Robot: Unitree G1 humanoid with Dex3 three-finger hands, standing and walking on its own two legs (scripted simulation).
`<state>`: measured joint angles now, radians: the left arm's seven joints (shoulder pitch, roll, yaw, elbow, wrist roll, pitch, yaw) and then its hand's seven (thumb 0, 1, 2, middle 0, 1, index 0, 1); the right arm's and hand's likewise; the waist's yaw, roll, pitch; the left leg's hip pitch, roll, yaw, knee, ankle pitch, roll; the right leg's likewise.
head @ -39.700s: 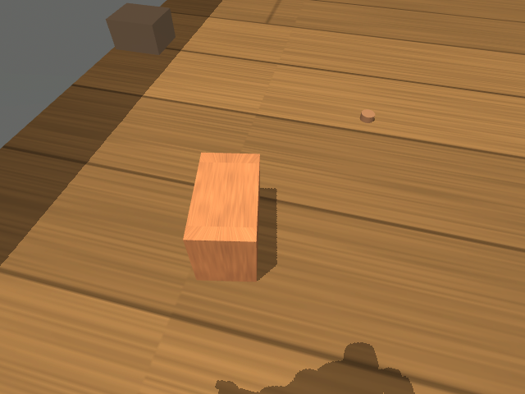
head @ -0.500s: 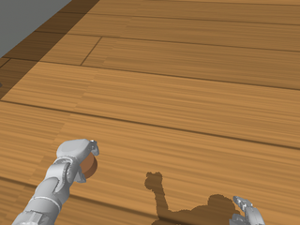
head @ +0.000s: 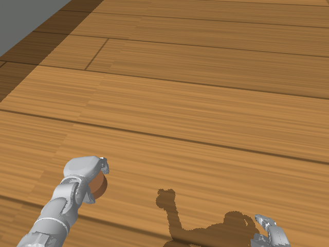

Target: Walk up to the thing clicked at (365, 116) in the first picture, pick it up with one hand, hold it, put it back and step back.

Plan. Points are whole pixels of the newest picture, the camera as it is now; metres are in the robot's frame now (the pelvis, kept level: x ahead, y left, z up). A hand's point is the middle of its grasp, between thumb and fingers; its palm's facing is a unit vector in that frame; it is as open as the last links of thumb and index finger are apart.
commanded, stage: crouch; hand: left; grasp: from above
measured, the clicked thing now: (91, 183) +0.31 +0.22 -0.09
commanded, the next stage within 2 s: lower in 1.88 s
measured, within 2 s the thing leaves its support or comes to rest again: neither
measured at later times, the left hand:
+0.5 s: hand (112, 192) +0.35 +0.22 -0.28, palm faces -0.40 +0.04 -0.92, open 9.7 cm
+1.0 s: hand (125, 201) +0.39 +0.21 -0.50, palm faces -0.43 +0.00 -0.91, open 9.6 cm
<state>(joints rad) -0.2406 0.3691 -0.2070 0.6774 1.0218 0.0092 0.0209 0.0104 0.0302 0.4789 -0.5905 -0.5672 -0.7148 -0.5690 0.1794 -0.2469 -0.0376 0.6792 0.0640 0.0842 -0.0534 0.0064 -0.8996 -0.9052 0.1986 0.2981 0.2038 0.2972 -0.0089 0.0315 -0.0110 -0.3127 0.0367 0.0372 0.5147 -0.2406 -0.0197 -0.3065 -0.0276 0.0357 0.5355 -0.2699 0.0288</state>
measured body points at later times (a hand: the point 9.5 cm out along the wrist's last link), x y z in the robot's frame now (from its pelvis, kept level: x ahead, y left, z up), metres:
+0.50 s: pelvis -0.05 +0.01 -0.16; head +0.10 +0.02 +0.26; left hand +0.37 +0.21 -0.23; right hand +0.00 -0.28 -0.29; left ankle +0.01 +0.13 -0.73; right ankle +0.00 -0.14 -0.73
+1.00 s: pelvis -0.07 +0.00 -0.33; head +0.16 +0.04 +0.06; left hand +0.41 +0.20 -0.44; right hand -0.02 -0.27 -0.45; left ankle +0.01 +0.13 -0.73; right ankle +0.00 -0.14 -0.73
